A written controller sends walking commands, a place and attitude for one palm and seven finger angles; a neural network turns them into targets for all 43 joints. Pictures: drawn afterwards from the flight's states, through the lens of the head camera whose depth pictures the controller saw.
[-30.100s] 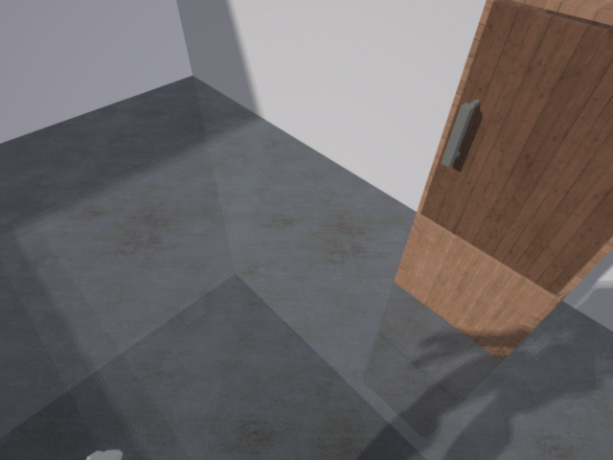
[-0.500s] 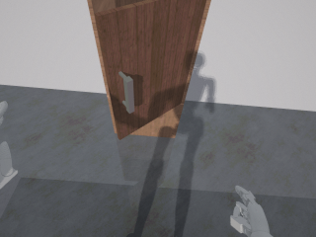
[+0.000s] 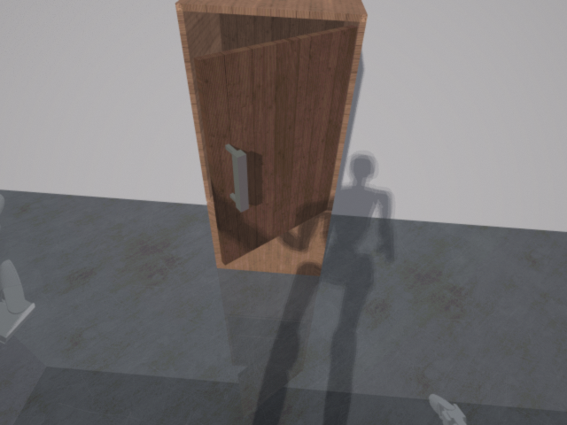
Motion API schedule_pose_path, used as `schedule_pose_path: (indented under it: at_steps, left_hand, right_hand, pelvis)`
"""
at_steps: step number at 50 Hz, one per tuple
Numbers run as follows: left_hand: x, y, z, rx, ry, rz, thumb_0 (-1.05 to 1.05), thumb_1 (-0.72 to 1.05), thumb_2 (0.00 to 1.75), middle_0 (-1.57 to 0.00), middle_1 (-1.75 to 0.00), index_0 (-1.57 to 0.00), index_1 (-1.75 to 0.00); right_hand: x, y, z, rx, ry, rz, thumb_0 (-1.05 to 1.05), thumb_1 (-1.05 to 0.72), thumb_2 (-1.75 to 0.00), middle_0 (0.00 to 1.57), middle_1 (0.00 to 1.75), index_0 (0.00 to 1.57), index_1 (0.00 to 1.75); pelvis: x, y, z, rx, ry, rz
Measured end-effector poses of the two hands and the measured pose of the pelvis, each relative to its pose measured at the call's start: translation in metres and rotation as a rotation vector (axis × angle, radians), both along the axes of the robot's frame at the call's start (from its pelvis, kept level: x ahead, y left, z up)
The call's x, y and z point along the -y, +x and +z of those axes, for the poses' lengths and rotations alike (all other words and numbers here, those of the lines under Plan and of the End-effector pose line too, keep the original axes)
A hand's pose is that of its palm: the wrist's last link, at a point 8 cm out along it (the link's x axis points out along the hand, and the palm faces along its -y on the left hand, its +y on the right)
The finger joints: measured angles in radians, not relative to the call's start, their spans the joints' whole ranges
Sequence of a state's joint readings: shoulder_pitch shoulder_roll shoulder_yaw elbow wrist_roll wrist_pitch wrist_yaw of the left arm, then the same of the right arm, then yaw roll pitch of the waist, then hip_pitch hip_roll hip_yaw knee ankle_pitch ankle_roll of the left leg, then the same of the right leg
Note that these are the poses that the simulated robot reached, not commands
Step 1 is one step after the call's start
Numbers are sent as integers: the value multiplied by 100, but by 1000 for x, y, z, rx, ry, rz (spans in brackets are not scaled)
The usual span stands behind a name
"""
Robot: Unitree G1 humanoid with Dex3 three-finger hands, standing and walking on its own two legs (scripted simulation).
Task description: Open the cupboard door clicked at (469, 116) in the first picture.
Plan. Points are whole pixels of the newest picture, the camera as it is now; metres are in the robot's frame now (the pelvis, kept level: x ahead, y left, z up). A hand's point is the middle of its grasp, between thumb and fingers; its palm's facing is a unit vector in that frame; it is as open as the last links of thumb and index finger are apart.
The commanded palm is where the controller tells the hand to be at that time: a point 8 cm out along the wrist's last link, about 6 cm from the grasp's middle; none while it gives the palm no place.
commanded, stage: stop stepping back and stand still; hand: left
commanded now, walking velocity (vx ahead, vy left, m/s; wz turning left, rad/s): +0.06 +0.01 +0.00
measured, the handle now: (236, 178) +0.65 +0.12 -0.02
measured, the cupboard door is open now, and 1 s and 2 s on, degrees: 42 42 42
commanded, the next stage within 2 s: let the arm hang, fingers relaxed in 0.10 s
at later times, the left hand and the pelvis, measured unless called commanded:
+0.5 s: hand out of the picture +0.08 +0.17 -0.16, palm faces +0.01 -0.99 -0.16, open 7.2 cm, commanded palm none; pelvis -0.01 +0.00 +0.00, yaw +2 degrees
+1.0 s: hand out of the picture -0.01 +0.20 -0.16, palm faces +0.06 -0.97 -0.25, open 7.4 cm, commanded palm none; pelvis -0.01 +0.00 +0.01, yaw +3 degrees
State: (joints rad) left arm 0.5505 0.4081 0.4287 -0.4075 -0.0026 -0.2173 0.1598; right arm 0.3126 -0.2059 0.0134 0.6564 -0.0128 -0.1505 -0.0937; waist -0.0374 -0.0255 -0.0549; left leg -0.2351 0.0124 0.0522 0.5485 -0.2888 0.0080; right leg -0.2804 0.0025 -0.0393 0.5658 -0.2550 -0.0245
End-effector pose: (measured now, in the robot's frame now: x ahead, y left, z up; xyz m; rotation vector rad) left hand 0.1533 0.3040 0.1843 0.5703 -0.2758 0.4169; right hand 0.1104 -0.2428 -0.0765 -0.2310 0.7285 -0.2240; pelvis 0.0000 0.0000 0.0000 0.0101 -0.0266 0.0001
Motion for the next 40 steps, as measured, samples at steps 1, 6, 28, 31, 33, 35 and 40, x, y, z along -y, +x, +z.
schedule_pose_path:
  at_steps: [1,6,28,31,33,35,40]
  left_hand:
    - [0,-1,0,3,-3,5,1,88,90,-21,-30,-21,-31]
    - [-2,-1,-8,11,-47,4,1,88,90,-21,-30,-21,-31]
    - [76,-110,-318,-1393,-649,152,-5,100,90,-21,-30,-21,-30]
    - [65,-133,-317,-1461,-639,208,-4,99,90,-21,-30,-21,-30]
    - [59,-146,-315,-1498,-630,244,-3,97,90,-21,-30,-21,-30]
    - [54,-157,-312,-1527,-622,275,-2,96,90,-21,-30,-21,-30]
    - [48,-174,-307,-1564,-614,319,-1,93,90,-20,-30,-20,-30]
  right_hand:
    - [-2,2,-2,-1,5,9,1,-90,-90,20,30,20,30]
    - [-9,13,-6,-13,11,43,1,-90,-90,20,30,20,30]
    - [-7,-77,-54,-554,87,15,1,-90,-90,20,30,20,30]
    - [-7,-105,-56,-653,94,-1,1,-90,-90,20,30,20,30]
    - [-9,-119,-57,-696,102,-11,1,-90,-90,20,30,20,30]
    - [-10,-129,-58,-725,111,-19,1,-90,-90,20,30,20,30]
    - [-15,-141,-61,-753,130,-21,1,-90,-90,20,30,20,30]
  pelvis:
    - [0,0,-1,0,-2,0]
    - [-5,1,-4,-2,-26,5]
    - [1,-6,2,-11,-6,54]
    - [1,-6,6,-11,-12,56]
    - [1,-6,8,-8,-12,56]
    - [1,-6,9,-4,-12,56]
    - [0,-9,11,2,-10,57]
